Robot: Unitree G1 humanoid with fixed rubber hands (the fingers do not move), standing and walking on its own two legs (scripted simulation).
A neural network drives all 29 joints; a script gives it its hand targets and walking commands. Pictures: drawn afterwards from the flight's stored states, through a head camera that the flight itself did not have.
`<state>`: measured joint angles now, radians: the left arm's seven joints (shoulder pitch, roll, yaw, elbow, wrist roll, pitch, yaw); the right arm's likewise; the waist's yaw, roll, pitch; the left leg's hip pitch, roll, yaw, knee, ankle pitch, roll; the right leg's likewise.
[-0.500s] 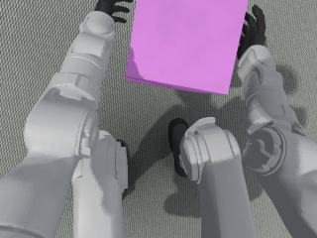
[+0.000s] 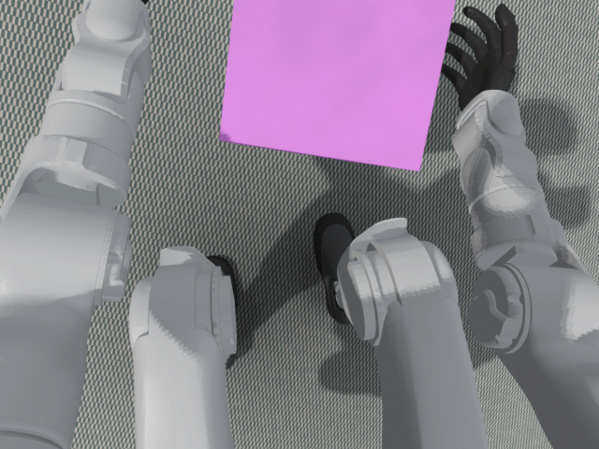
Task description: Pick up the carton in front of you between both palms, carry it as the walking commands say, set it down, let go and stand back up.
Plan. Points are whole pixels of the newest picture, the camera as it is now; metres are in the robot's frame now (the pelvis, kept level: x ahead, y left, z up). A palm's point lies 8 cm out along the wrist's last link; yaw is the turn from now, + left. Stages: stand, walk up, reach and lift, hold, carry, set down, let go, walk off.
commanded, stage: set down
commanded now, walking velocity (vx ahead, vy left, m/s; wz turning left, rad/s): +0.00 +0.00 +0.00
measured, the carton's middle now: (315, 76) +0.49 -0.07 -0.26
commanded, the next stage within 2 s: let go in 0.90 s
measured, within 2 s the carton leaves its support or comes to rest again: neither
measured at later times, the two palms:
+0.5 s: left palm out of the picture +0.57 +0.12 +0.00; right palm out of the picture +0.45 -0.24 +0.00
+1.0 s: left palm out of the picture +0.57 +0.13 +0.15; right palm out of the picture +0.45 -0.24 +0.15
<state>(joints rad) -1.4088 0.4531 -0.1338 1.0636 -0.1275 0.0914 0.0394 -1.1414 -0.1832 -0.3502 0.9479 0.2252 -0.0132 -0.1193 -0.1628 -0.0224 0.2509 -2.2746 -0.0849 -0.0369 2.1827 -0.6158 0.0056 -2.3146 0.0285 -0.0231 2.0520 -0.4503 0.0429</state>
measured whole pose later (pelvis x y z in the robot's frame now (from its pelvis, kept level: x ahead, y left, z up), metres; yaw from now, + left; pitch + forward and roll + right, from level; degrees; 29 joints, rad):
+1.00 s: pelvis +0.05 +0.00 +0.25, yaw +2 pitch +44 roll -1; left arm -1.08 0.34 0.15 0.95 0.10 0.18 -0.06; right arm -0.74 -0.04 -0.37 0.60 0.05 0.14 -0.09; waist -0.18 0.04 -0.11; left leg -1.58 -0.06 -0.05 1.26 -0.44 0.00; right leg -1.63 0.03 0.02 1.18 -0.32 0.02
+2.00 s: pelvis +0.13 +0.01 +0.39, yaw +1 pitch -2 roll -1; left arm 0.22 0.20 0.04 0.44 0.02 0.10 -0.07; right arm 0.21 -0.23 -0.05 0.42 -0.01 0.10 0.07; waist 0.00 0.04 0.10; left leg -0.09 -0.03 -0.04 0.44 -0.31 0.03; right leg -0.16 0.03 0.06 0.42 -0.22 0.01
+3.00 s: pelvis +0.14 -0.02 +0.39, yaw +3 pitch -1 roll +0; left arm 0.14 0.34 0.02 0.90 0.03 0.00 0.01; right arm 0.18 -0.38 0.00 0.85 -0.02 0.00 -0.03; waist 0.01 0.04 0.04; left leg -0.10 -0.02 -0.08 0.41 -0.30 -0.01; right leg -0.19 0.04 0.02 0.45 -0.25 -0.03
